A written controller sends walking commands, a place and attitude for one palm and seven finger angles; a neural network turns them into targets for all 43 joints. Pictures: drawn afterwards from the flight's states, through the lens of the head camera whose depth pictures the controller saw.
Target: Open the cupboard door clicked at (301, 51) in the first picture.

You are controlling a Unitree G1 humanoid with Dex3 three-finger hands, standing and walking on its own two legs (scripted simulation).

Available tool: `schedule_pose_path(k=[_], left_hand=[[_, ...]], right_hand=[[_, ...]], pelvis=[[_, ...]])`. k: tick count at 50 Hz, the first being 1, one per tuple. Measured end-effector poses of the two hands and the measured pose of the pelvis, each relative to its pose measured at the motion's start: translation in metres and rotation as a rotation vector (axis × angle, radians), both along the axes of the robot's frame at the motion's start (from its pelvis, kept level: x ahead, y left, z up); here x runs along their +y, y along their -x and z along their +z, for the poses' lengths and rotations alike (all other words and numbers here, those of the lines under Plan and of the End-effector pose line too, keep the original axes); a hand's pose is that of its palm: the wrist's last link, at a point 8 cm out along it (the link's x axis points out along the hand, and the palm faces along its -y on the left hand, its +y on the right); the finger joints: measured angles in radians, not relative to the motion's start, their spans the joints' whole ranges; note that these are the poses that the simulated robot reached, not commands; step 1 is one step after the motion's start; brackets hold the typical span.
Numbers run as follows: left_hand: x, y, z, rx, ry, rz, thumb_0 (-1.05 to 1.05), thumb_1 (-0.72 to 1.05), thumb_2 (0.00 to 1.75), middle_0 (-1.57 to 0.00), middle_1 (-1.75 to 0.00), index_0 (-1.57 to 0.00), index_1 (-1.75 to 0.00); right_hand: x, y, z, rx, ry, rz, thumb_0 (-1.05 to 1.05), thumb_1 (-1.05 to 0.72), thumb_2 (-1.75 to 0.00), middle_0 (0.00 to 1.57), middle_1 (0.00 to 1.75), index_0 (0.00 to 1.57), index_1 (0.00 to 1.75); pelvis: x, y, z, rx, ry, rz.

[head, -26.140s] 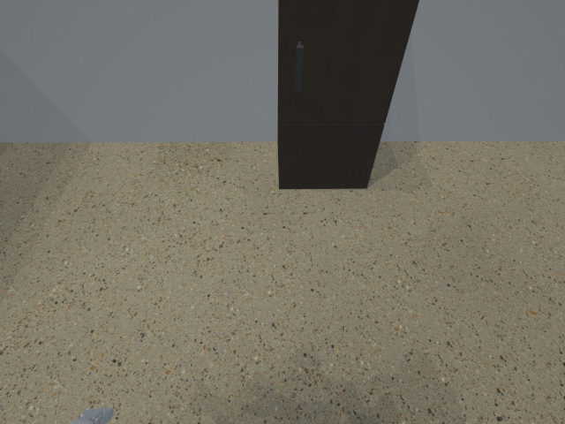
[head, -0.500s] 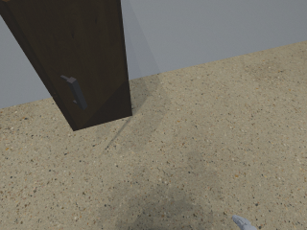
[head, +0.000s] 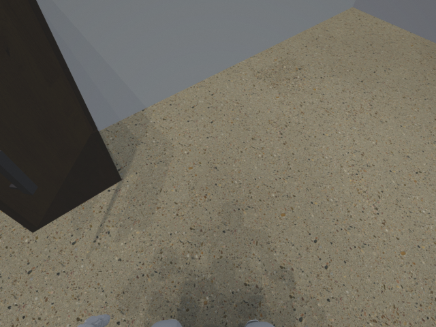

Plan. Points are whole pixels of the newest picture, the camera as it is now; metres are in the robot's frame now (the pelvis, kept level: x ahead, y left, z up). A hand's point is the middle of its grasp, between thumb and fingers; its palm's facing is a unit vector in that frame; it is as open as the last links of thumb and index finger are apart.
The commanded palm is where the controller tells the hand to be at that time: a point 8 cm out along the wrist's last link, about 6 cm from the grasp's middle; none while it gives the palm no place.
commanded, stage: walk to a spot facing it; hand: left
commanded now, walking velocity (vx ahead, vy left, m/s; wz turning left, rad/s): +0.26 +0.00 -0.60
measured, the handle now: (5, 172) +0.44 +0.54 -0.09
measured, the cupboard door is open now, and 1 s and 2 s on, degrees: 41 41 41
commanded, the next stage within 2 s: turn to face it in 1.58 s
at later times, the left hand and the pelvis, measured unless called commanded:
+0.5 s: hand (166, 288) +0.21 +0.12 -0.15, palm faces -0.32 -0.92 -0.21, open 7.4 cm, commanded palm none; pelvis +0.07 -0.05 +0.01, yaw -18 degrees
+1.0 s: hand (247, 187) +0.47 -0.06 -0.15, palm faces -0.55 -0.81 -0.21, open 7.4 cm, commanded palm none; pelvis +0.25 -0.15 -0.01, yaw -30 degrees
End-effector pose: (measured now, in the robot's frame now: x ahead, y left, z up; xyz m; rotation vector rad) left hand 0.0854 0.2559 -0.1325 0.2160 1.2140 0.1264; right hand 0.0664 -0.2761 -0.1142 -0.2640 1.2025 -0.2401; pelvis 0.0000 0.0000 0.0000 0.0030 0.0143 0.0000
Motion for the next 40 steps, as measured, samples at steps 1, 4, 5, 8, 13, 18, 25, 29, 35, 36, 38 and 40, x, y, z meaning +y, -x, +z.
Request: schedule_pose_path(k=[1, 4, 5, 8, 13, 18, 25, 29, 35, 36, 38, 40], left_hand=[[0.0, -0.004, -0.004, 0.002, 0.013, -0.01, 0.01, 0.9, 0.9, -0.2, -0.3, -0.2, -0.3], [-0.003, -0.018, -0.006, 0.007, 0.04, -0.048, 0.01, 0.9, 0.9, -0.2, -0.3, -0.2, -0.3], [-0.005, -0.023, -0.003, 0.003, 0.047, -0.06, 0.01, 0.9, 0.9, -0.2, -0.3, -0.2, -0.3], [-0.013, -0.042, 0.006, -0.011, 0.065, -0.097, 0.01, 0.91, 0.9, -0.2, -0.29, -0.2, -0.3], [-0.04, -0.082, 0.014, -0.023, 0.064, -0.207, 0.01, 0.91, 0.9, -0.2, -0.29, -0.2, -0.3], [-0.075, -0.128, 0.01, -0.095, 0.032, -0.297, 0.01, 0.91, 0.9, -0.2, -0.29, -0.2, -0.3], [-0.09, -0.133, 0.011, -0.012, 0.021, -0.314, 0.0, 0.9, 0.9, -0.2, -0.29, -0.2, -0.3], [-0.085, -0.138, 0.0, 0.089, 0.035, -0.326, 0.0, 0.9, 0.9, -0.2, -0.3, -0.2, -0.3], [-0.091, -0.192, -0.016, 0.149, 0.03, -0.383, 0.01, 0.9, 0.9, -0.2, -0.29, -0.2, -0.3], [-0.097, -0.206, -0.013, 0.133, 0.033, -0.395, 0.01, 0.9, 0.9, -0.2, -0.29, -0.2, -0.3], [-0.114, -0.238, -0.005, 0.091, 0.046, -0.417, 0.01, 0.91, 0.9, -0.2, -0.29, -0.2, -0.3], [-0.136, -0.269, 0.004, 0.044, 0.061, -0.446, 0.01, 0.91, 0.9, -0.2, -0.29, -0.2, -0.3]], right_hand=[[0.002, 0.006, -0.001, -0.005, 0.01, -0.007, 0.01, -0.91, -0.89, 0.2, 0.3, 0.2, 0.3], [0.009, 0.032, 0.004, 0.029, 0.015, -0.036, 0.0, -0.91, -0.89, 0.2, 0.3, 0.2, 0.3], [0.012, 0.04, 0.006, 0.047, 0.01, -0.047, 0.0, -0.91, -0.89, 0.2, 0.3, 0.2, 0.3], [0.017, 0.064, 0.012, 0.098, -0.012, -0.089, 0.0, -0.91, -0.89, 0.2, 0.3, 0.2, 0.3], [0.015, 0.097, 0.008, 0.139, -0.057, -0.2, 0.01, -0.91, -0.89, 0.2, 0.3, 0.2, 0.3], [-0.001, 0.122, -0.017, 0.192, -0.1, -0.309, 0.01, -0.91, -0.89, 0.2, 0.3, 0.2, 0.3], [-0.026, 0.055, -0.007, 0.096, -0.093, -0.35, 0.01, -0.91, -0.89, 0.2, 0.3, 0.2, 0.3], [-0.033, -0.009, 0.003, -0.043, -0.066, -0.343, 0.01, -0.91, -0.89, 0.2, 0.3, 0.2, 0.3], [-0.029, -0.049, 0.001, -0.117, -0.028, -0.378, 0.0, -0.91, -0.89, 0.2, 0.3, 0.2, 0.3], [-0.025, -0.046, 0.002, -0.094, -0.039, -0.392, 0.0, -0.91, -0.89, 0.2, 0.3, 0.2, 0.3], [-0.018, -0.039, 0.003, -0.033, -0.068, -0.422, 0.0, -0.91, -0.89, 0.2, 0.3, 0.2, 0.3], [-0.01, -0.029, 0.003, 0.034, -0.105, -0.457, 0.0, -0.91, -0.89, 0.2, 0.3, 0.2, 0.3]], pelvis=[[0.004, 0.0, -0.003, 0.008, 0.017, -0.01], [0.005, -0.001, 0.001, 0.009, 0.023, -0.05], [0.004, -0.002, 0.004, 0.011, 0.026, -0.062], [0.0, -0.009, 0.013, 0.019, 0.035, -0.102], [-0.013, -0.022, 0.016, 0.028, 0.038, -0.18], [-0.037, -0.037, -0.002, 0.018, 0.014, -0.244], [-0.045, -0.073, 0.009, 0.003, 0.009, -0.316], [-0.045, -0.104, 0.009, 0.001, 0.004, -0.368], [-0.05, -0.152, -0.001, 0.007, 0.015, -0.446], [-0.054, -0.158, 0.002, 0.009, 0.012, -0.452], [-0.062, -0.171, 0.009, 0.015, 0.009, -0.464], [-0.071, -0.184, 0.014, 0.02, 0.009, -0.479]])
